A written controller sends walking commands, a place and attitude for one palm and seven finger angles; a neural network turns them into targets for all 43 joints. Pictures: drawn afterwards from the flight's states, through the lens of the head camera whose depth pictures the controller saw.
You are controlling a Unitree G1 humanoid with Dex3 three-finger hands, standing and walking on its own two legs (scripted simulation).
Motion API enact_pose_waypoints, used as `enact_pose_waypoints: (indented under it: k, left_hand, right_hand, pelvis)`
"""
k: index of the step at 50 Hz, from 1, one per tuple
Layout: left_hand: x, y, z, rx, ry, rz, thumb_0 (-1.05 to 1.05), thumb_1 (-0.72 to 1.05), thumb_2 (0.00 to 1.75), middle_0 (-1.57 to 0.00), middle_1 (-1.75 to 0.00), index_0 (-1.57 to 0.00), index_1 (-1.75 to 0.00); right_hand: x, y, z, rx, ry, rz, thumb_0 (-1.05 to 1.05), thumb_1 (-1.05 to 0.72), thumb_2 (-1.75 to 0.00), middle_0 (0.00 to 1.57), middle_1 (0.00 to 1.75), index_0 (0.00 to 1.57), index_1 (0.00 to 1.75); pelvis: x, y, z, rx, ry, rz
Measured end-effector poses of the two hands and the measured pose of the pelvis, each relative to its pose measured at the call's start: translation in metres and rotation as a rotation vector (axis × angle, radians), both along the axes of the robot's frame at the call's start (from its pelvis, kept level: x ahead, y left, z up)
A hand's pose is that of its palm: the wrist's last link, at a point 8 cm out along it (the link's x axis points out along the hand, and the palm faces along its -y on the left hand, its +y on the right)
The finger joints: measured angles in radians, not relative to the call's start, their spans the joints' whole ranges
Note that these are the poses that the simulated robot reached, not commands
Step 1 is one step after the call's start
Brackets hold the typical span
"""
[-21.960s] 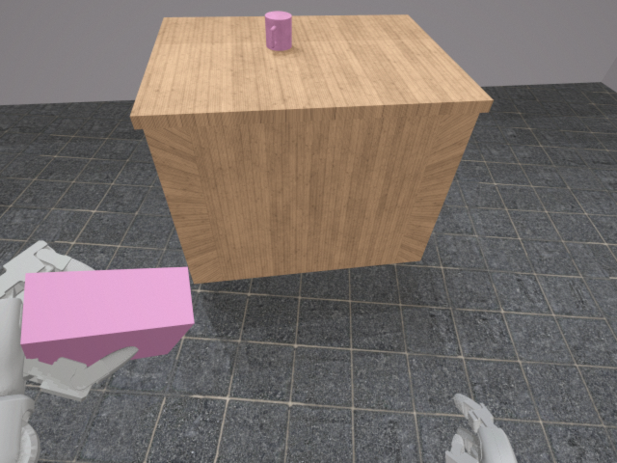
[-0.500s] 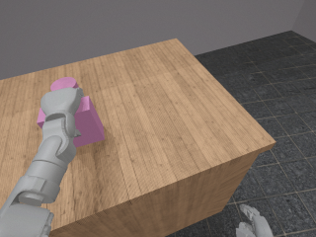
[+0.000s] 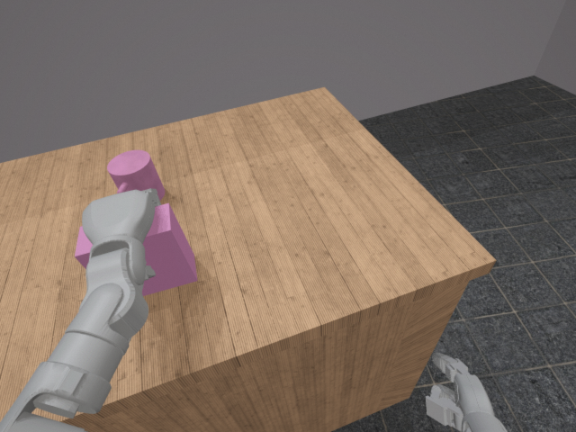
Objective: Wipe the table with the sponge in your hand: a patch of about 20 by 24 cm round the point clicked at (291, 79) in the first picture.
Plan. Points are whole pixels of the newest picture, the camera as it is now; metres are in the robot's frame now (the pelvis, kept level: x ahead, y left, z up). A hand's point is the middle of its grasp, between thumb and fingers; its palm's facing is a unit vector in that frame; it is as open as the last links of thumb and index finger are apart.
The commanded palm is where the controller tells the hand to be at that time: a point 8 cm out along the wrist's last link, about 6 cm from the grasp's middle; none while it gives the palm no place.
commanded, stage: wipe back along the middle lane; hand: left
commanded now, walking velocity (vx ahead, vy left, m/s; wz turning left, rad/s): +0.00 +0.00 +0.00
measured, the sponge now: (148, 263) +0.33 +0.27 +0.05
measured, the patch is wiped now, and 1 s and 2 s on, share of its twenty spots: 0.50 0.70 0.75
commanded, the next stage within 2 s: slide across to the third lane in 1.00 s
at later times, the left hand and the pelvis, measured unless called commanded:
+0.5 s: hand (140, 257) +0.31 +0.25 +0.11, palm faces +0.08 -0.05 -1.00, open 9.8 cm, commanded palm +0.26 +0.23 +0.14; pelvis +0.00 +0.00 +0.00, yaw -1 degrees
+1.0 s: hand (147, 285) +0.26 +0.22 +0.11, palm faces +0.15 -0.10 -0.98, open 9.8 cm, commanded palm +0.21 +0.20 +0.14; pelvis -0.01 -0.01 -0.01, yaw -1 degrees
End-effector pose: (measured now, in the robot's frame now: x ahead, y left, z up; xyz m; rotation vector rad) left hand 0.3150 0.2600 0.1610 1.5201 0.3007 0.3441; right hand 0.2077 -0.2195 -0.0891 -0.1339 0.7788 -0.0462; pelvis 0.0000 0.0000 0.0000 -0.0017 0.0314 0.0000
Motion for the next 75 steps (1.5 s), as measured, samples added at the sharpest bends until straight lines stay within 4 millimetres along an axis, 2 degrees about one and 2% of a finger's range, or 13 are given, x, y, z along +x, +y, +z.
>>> enact_pose_waypoints:
  k: [7,15,24,40,47,59,66,75]
  left_hand:
    - [-0.007,-0.006,-0.001,-0.001,-0.006,0.020,0.01,-0.48,1.07,-0.73,-1.40,-0.73,-1.41]
    - [-0.014,-0.011,-0.001,-0.008,-0.009,0.014,0.01,-0.48,1.07,-0.73,-1.41,-0.73,-1.41]
    - [-0.031,-0.016,0.000,-0.029,-0.046,0.006,0.02,-0.47,1.07,-0.72,-1.41,-0.73,-1.41]
    - [-0.063,-0.034,0.002,-0.059,-0.086,-0.002,0.02,-0.47,1.07,-0.72,-1.42,-0.73,-1.41]
    - [-0.077,-0.044,0.002,-0.073,-0.108,-0.017,0.02,-0.47,1.07,-0.72,-1.42,-0.73,-1.41]
    - [-0.101,-0.048,0.004,-0.124,-0.149,-0.020,0.02,-0.47,1.07,-0.71,-1.42,-0.73,-1.41]
    - [-0.102,-0.057,0.004,-0.113,-0.137,-0.033,0.02,-0.47,1.07,-0.72,-1.42,-0.73,-1.41]
    - [-0.095,-0.081,0.007,-0.124,-0.125,-0.109,0.00,-0.48,1.07,-0.73,-1.40,-0.75,-1.39]
  right_hand:
    - [-0.001,0.003,0.000,0.017,-0.006,0.011,0.01,-0.91,-0.90,0.20,0.30,0.20,0.30]
    - [-0.002,-0.002,0.000,0.021,-0.015,0.006,0.01,-0.91,-0.90,0.20,0.30,0.20,0.30]
    - [0.005,-0.005,0.003,0.026,-0.038,0.010,0.01,-0.91,-0.90,0.20,0.30,0.20,0.30]
    - [0.030,0.015,0.018,0.081,-0.128,0.074,0.01,-0.91,-0.90,0.20,0.30,0.20,0.30]
    - [0.027,0.016,0.019,0.086,-0.129,0.084,0.01,-0.91,-0.90,0.20,0.30,0.20,0.30]
    - [0.016,0.006,0.022,0.085,-0.145,0.072,0.01,-0.91,-0.90,0.20,0.30,0.20,0.30]
    - [0.011,0.001,0.021,0.065,-0.155,0.069,0.01,-0.91,-0.90,0.20,0.30,0.20,0.30]
    - [0.008,0.007,0.023,0.089,-0.179,0.085,0.01,-0.91,-0.90,0.20,0.29,0.20,0.30]
  pelvis:
    - [-0.003,-0.002,-0.001,0.002,-0.005,-0.001]
    - [-0.002,-0.004,-0.001,0.002,-0.012,-0.007]
    - [0.001,-0.005,-0.002,0.003,-0.021,-0.015]
    - [-0.001,-0.006,-0.004,0.006,-0.040,-0.018]
    - [-0.005,-0.008,-0.005,0.007,-0.051,-0.018]
    - [-0.012,-0.015,-0.006,0.007,-0.069,-0.030]
    - [-0.020,-0.018,-0.006,0.008,-0.084,-0.018]
    - [-0.027,-0.022,-0.005,0.012,-0.100,-0.019]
